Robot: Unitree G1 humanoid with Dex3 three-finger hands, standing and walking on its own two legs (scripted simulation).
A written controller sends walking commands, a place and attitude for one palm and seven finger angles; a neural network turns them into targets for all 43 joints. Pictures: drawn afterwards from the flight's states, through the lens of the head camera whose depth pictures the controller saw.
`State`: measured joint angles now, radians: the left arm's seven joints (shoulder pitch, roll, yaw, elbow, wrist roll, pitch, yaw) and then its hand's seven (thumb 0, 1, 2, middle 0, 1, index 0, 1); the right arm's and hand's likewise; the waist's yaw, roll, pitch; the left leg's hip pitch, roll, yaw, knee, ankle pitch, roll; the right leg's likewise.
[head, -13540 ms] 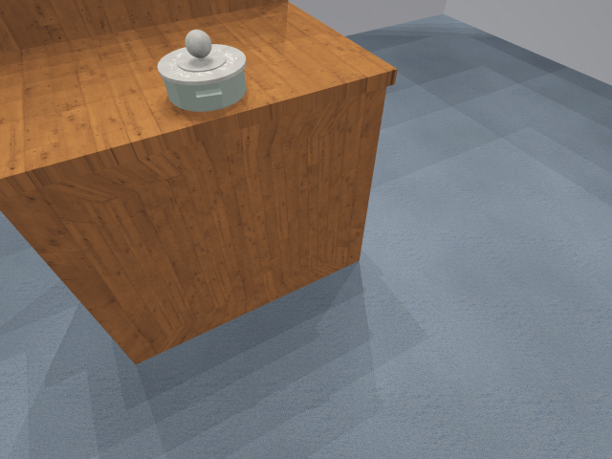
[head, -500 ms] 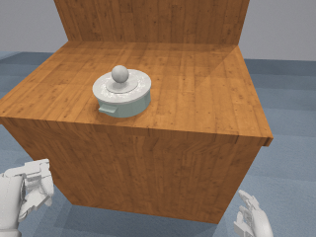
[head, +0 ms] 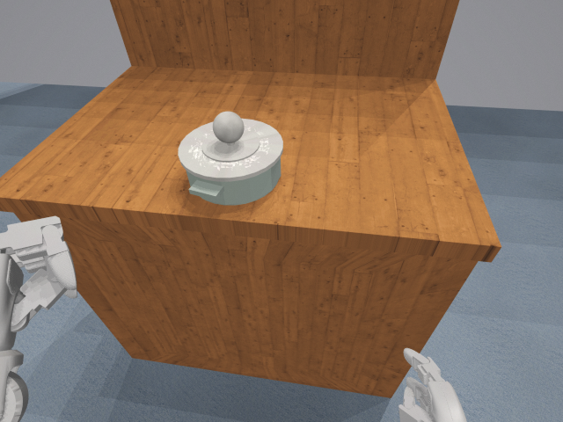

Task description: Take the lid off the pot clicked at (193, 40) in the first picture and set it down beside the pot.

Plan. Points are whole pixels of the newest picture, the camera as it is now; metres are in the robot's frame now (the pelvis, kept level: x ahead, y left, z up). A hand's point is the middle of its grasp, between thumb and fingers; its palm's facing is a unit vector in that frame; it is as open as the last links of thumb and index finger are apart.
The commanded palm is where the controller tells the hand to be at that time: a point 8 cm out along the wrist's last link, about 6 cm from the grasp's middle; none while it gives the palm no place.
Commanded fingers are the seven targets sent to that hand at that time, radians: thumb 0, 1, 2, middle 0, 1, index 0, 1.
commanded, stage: reach forward and open the fingers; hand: left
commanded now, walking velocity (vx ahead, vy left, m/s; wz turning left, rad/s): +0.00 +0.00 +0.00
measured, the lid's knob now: (228, 127) +0.53 +0.18 +0.17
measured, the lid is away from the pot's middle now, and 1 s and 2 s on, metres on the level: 0.00 0.00 0.00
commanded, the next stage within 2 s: move the open hand above the knob in 1.60 s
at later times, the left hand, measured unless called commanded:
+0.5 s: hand (74, 246) +0.22 +0.26 +0.21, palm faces +0.18 -0.03 -0.98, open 3.8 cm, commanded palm +0.18 +0.25 +0.27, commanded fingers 0.00 0.06 1.47 -1.10 -0.54 -1.10 -0.54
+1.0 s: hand (112, 205) +0.25 +0.22 +0.24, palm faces +0.01 +0.05 -1.00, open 9.4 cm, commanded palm +0.22 +0.22 +0.30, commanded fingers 0.00 -0.42 1.74 -0.91 -0.08 -0.91 -0.08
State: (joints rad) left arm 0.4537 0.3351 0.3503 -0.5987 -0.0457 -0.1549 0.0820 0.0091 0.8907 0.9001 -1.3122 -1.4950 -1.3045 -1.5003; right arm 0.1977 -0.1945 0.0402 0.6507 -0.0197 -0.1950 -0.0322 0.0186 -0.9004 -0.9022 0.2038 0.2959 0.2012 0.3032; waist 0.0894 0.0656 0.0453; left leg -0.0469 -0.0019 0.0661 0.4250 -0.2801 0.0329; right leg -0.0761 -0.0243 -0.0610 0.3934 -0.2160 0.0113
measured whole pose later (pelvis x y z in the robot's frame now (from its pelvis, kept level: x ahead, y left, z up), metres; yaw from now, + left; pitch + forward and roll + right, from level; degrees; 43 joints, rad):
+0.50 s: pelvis -0.02 -0.02 +0.00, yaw +2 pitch -4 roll +0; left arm 0.09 0.66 0.15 -0.38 0.71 0.20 -0.17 0.00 0.38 1.27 -1.20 -0.87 -1.19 -0.88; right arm 0.03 -0.29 0.04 0.62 0.04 0.04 -0.02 0.02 -0.90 -0.90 0.20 0.30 0.20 0.30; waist 0.11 0.14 0.00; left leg -0.12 -0.01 0.04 0.42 -0.24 0.02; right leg -0.16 -0.03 -0.09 0.44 -0.22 -0.01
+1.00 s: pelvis -0.04 -0.03 +0.00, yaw +1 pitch -4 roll +1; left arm -0.26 0.75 0.09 -0.15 0.70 0.10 -0.44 0.00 -0.37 1.71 -0.96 -0.13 -0.95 -0.13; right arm 0.11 -0.33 0.04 0.63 0.05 0.02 -0.02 0.02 -0.90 -0.90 0.20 0.30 0.20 0.30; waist 0.06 0.16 0.02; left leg -0.16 -0.01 0.04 0.42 -0.20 0.01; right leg -0.21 -0.03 -0.08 0.46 -0.19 -0.02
